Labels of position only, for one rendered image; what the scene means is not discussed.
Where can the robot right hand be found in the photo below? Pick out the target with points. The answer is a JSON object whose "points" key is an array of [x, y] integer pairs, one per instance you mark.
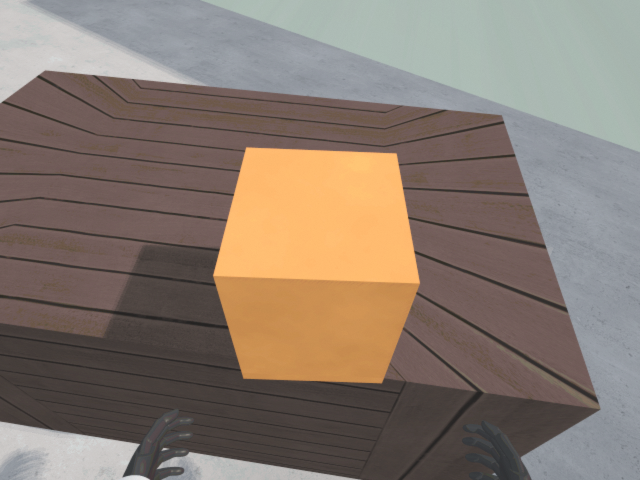
{"points": [[506, 462]]}

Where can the carton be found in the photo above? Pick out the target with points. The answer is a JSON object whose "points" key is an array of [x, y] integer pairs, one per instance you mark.
{"points": [[316, 271]]}

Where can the pedestal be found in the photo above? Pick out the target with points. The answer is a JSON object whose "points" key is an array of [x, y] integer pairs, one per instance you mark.
{"points": [[114, 199]]}

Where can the robot left hand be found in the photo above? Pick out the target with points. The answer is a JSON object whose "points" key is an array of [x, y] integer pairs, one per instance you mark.
{"points": [[149, 455]]}

